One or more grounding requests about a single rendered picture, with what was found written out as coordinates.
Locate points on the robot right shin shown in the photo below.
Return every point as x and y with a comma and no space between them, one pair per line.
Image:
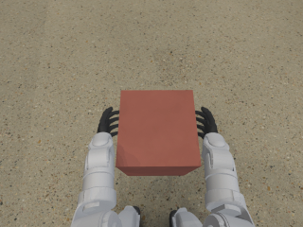
183,209

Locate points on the right robot forearm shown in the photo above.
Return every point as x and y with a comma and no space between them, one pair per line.
222,187

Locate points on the carton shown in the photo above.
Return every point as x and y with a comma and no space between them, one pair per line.
157,133

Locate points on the left robot hand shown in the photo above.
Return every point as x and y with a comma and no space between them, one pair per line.
105,122

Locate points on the right robot upper arm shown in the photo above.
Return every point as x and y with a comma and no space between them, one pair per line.
222,220

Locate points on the left robot upper arm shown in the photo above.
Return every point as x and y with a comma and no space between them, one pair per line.
104,218

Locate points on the left robot forearm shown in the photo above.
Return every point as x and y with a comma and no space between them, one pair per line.
98,181

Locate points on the right robot hand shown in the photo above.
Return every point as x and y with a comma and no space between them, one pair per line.
208,122

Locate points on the robot right thigh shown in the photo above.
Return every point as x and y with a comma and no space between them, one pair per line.
185,219

